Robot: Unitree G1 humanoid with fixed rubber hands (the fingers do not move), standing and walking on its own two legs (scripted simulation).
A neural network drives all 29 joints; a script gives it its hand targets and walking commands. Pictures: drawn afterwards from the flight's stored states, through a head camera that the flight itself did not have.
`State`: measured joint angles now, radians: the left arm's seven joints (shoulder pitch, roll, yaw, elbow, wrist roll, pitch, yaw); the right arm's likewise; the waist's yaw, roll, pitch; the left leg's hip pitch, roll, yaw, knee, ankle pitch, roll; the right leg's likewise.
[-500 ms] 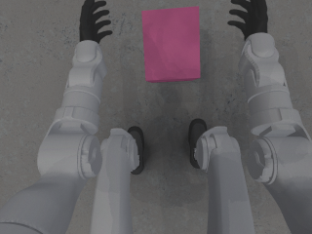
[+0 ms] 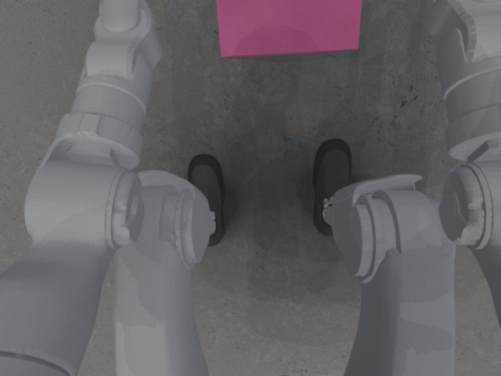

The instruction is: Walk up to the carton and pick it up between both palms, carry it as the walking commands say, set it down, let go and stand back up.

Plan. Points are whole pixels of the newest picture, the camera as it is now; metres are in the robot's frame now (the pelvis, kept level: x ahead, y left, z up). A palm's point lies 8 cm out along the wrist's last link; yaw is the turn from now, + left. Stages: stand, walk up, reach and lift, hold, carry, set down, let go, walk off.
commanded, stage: reach and lift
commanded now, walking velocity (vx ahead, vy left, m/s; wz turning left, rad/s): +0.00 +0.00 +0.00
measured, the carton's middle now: out of the picture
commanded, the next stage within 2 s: none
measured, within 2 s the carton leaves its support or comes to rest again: leaves its support in 1.98 s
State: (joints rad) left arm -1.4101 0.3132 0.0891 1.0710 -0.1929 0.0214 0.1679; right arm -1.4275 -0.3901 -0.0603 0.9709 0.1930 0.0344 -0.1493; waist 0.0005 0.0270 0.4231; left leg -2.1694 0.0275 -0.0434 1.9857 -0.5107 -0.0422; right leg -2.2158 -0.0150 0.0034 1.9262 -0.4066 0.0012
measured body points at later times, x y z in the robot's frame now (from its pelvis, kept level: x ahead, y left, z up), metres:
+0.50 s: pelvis -0.01 +0.00 -0.04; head +0.39 -0.01 +0.17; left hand +0.54 +0.17 -0.26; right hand +0.55 -0.19 -0.25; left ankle +0.12 +0.14 -0.39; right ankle +0.15 -0.12 -0.39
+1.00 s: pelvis -0.01 +0.00 -0.04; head +0.39 -0.01 +0.17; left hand +0.55 +0.12 -0.26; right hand +0.57 -0.15 -0.25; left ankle +0.12 +0.14 -0.39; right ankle +0.15 -0.12 -0.39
